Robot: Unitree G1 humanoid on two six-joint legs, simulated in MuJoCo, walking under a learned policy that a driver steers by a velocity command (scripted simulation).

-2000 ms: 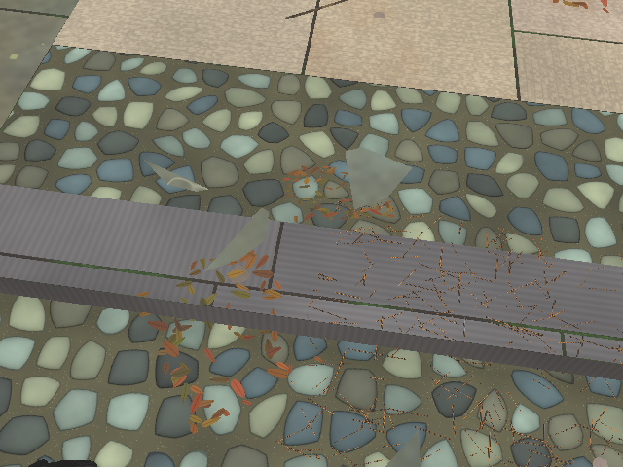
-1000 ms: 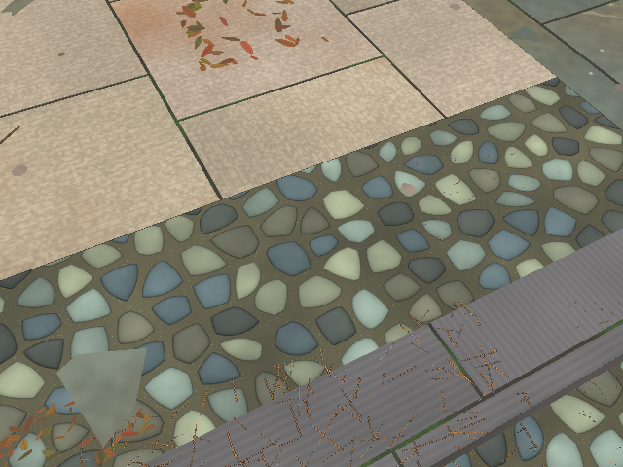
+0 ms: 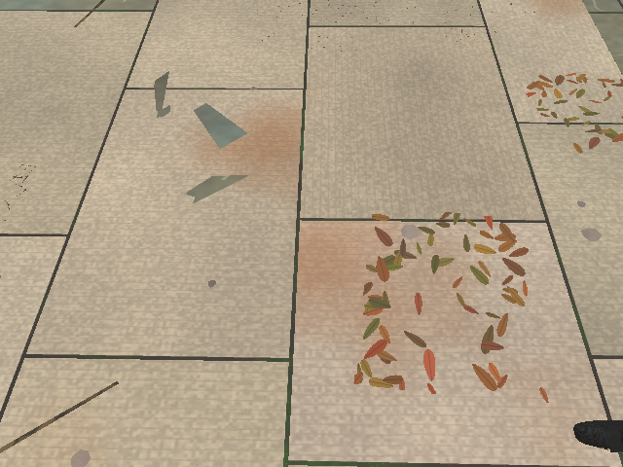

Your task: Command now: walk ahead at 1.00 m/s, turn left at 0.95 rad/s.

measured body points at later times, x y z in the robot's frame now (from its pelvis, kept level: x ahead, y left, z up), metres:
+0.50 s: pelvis +0.48 +0.03 +0.00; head +0.52 +0.03 +0.44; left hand +0.63 +0.34 -0.05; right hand +0.60 -0.25 -0.13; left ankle +0.31 +0.04 -0.73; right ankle +0.74 -0.05 -0.70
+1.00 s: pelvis +0.72 +0.10 +0.00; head +0.73 +0.13 +0.45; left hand +0.61 +0.37 -0.12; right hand +1.04 +0.05 -0.07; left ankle +0.73 +0.24 -0.73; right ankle +0.75 -0.03 -0.72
